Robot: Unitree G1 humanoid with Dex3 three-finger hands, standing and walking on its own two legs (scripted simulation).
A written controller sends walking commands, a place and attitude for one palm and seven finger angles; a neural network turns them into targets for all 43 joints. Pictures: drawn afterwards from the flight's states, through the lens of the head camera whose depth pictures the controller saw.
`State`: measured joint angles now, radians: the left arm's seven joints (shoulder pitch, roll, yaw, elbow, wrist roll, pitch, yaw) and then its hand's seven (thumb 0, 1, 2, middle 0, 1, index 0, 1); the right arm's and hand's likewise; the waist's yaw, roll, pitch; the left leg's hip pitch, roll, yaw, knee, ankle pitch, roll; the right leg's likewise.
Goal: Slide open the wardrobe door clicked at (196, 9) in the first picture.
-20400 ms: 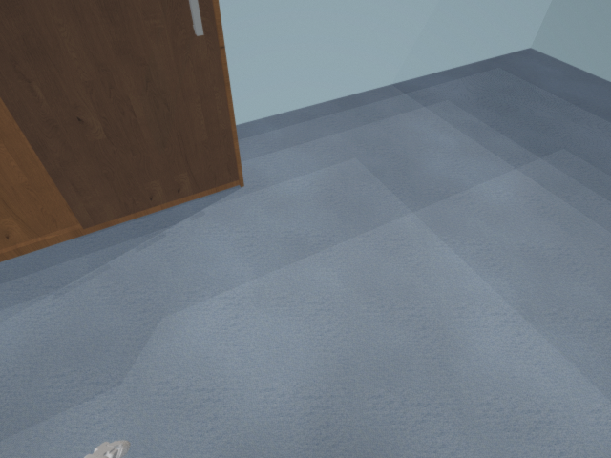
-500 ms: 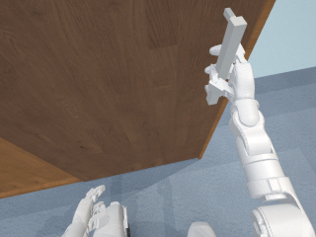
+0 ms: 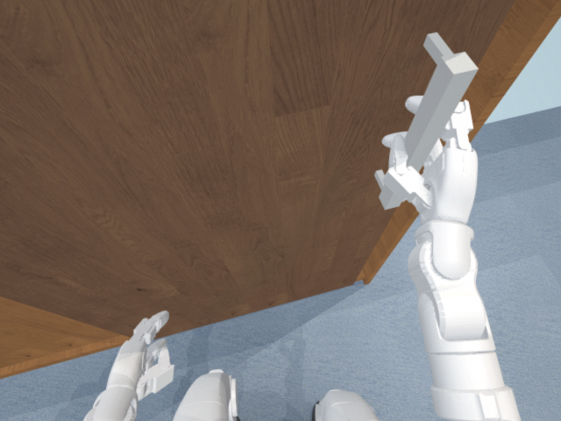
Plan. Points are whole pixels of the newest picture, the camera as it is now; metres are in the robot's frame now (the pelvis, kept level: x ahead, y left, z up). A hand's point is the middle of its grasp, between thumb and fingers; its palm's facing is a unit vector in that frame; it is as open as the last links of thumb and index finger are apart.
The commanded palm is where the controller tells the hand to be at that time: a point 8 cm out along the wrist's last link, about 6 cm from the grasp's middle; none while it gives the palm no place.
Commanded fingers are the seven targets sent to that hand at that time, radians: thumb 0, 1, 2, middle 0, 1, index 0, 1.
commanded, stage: step sideways, sliding the door along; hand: right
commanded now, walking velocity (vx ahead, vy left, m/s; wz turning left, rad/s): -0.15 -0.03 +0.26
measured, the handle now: (407, 138) +0.42 -0.19 +0.12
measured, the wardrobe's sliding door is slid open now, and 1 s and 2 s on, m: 0.05 0.21 0.34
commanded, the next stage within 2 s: none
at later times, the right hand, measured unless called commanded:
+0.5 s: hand (314, 193) +0.34 -0.06 +0.12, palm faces +0.10 +1.00 +0.01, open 6.5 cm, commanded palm +0.31 -0.05 +0.11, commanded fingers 0.00 -0.90 -0.90 0.45 1.40 0.45 1.40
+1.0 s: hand (258, 206) +0.34 +0.00 +0.12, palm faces +0.14 +0.99 -0.07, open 6.4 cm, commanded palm +0.30 +0.02 +0.12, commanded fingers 0.00 -0.90 -0.90 0.45 1.40 0.45 1.40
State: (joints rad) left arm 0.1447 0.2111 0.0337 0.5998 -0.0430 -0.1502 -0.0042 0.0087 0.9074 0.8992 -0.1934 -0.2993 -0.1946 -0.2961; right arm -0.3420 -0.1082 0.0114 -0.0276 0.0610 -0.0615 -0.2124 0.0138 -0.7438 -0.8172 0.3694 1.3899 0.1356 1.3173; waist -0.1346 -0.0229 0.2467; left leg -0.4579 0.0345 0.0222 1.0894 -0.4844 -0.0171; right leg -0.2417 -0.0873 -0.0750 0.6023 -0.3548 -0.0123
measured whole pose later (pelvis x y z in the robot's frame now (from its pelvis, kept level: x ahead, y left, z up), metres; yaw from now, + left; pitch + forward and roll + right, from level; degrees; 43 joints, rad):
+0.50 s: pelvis +0.03 +0.03 +0.00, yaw +3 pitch +0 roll -1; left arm 0.02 0.22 -0.03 0.52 -0.01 -0.08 -0.01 0.01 0.90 0.90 -0.20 -0.30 -0.23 -0.31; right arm -0.03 -0.05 0.10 -0.27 0.02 -0.09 -0.20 0.01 -0.76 -0.82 0.33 1.40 0.16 1.32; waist -0.09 0.00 0.24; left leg -0.34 0.00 0.05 0.58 -0.18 0.06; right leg -0.32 -0.04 -0.04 0.65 -0.35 0.04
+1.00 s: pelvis -0.04 +0.11 -0.01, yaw +8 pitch -1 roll +2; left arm 0.11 0.20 -0.01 0.61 -0.03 -0.10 0.01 0.01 0.90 0.90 -0.20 -0.30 -0.20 -0.30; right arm -0.26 -0.14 -0.07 0.02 0.07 -0.03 -0.21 -0.01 -0.75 -0.85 0.37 1.40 0.15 1.34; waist -0.07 -0.07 0.17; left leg -0.24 0.01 0.06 0.55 -0.29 -0.02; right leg -0.40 -0.19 0.01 0.79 -0.45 0.06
